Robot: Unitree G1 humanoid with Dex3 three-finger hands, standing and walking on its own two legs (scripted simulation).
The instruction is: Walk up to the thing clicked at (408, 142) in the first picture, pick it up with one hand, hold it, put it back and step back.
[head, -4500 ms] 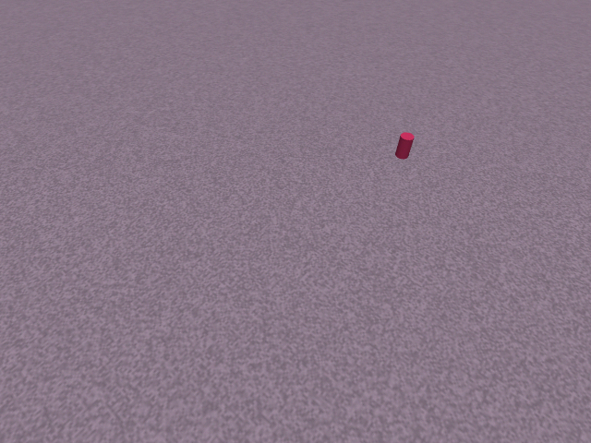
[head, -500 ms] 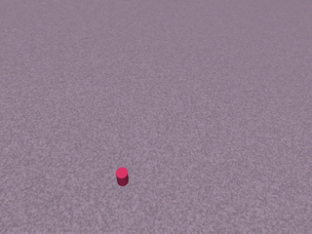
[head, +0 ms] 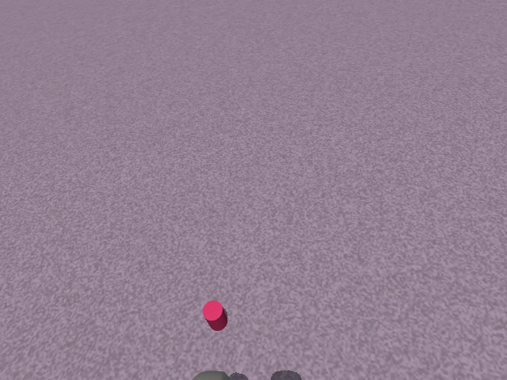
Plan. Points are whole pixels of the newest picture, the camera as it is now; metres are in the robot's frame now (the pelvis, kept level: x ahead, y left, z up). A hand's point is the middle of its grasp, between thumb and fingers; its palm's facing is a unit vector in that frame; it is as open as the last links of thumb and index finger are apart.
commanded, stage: walk up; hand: left
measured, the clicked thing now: (215, 316) +0.45 +0.22 -0.70
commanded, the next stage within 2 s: stand in 1.66 s
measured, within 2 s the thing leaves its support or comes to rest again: neither
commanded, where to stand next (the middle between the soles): +0.10 +0.01 m, yaw -1 degrees
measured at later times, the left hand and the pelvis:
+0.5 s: hand out of the picture +0.07 +0.28 -0.16, palm faces +0.00 -0.94 -0.33, open 7.4 cm; pelvis +0.02 +0.02 +0.00, yaw +1 degrees
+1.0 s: hand out of the picture +0.13 +0.27 -0.14, palm faces +0.00 -0.94 -0.34, open 7.4 cm; pelvis +0.05 +0.02 +0.01, yaw +1 degrees
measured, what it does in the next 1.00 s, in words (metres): steps on the spot: left foot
